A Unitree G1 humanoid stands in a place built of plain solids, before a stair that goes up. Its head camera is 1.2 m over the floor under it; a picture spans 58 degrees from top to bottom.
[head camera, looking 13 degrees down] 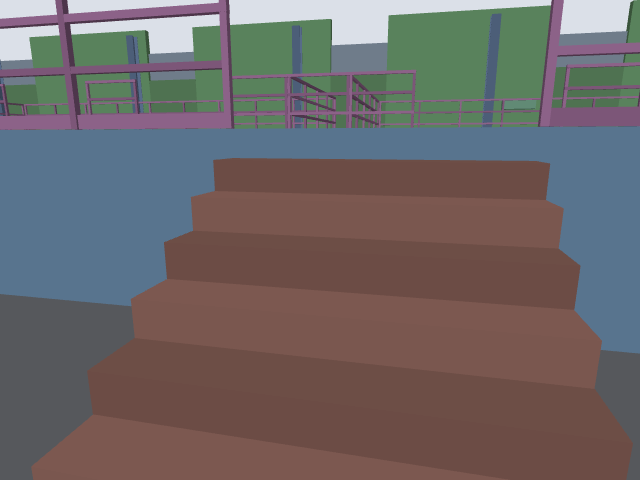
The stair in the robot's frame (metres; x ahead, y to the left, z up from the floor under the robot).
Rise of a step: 0.18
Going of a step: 0.28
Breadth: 1.80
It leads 13 degrees to the right of straight ahead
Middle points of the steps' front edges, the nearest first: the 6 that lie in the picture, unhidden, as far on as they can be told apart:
1.26 -0.01 0.36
1.54 -0.07 0.54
1.81 -0.13 0.73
2.08 -0.19 0.91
2.36 -0.26 1.09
2.63 -0.32 1.27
